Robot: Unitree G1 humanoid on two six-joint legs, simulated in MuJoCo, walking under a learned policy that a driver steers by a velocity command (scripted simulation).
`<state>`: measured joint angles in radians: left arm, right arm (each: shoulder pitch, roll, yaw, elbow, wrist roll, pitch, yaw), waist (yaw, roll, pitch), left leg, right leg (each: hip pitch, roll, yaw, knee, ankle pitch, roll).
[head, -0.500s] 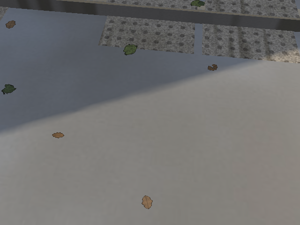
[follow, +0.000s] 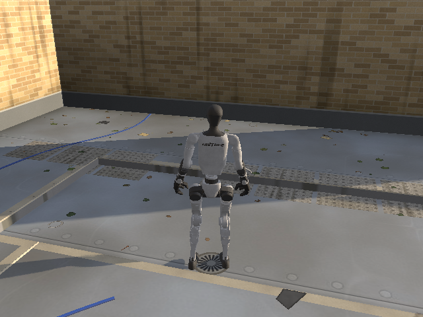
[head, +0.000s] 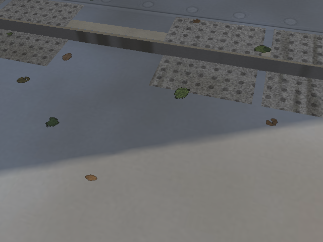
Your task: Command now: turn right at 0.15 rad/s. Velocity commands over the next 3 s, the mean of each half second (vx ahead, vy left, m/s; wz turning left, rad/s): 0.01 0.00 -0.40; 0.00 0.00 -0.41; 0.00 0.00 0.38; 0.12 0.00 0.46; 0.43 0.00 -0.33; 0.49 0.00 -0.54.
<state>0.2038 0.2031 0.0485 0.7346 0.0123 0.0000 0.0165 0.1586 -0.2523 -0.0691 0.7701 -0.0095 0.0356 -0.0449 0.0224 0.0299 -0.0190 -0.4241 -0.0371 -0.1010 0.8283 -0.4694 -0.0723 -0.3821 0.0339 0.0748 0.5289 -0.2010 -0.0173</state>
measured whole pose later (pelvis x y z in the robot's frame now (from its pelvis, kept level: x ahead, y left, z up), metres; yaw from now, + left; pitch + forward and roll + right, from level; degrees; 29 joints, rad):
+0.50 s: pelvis +0.02 -0.01 +0.00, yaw -16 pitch +4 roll +0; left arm 0.13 0.29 0.09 0.61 -0.03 0.05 -0.02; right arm 0.19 -0.27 -0.10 0.75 0.01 0.02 -0.04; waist -0.03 0.00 0.02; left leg -0.21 0.08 0.10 0.51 -0.35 -0.03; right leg -0.49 -0.02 -0.01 0.78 -0.33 0.04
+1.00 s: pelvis +0.06 -0.04 +0.00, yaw -28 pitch +2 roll +0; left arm 0.15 0.24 0.04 0.66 0.03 0.01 0.00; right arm 0.18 -0.25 -0.06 0.71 -0.02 0.00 0.00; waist -0.01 -0.01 0.00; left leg -0.32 0.01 -0.05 0.56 -0.27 -0.03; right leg -0.31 0.09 0.11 0.59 -0.30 -0.03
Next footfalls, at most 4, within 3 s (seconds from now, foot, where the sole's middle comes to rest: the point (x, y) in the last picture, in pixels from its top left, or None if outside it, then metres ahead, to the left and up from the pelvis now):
0.14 left None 0.04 0.13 -0.77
0.54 right None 0.05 -0.15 -0.77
0.96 left None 0.17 0.05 -0.77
1.54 left None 0.18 0.08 -0.77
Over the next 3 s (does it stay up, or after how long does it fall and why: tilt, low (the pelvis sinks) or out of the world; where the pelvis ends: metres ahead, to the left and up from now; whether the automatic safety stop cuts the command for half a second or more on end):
stays up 0.60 -0.14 -0.01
